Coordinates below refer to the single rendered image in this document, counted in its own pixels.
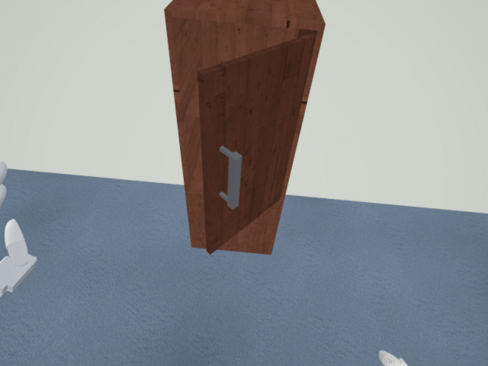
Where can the handle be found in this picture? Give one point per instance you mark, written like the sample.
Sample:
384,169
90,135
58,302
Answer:
234,176

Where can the left robot hand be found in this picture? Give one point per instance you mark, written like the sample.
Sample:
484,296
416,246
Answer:
15,267

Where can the right robot hand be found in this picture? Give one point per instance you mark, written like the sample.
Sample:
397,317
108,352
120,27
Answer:
388,359

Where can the cupboard door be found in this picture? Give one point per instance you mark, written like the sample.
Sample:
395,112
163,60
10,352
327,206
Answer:
249,105

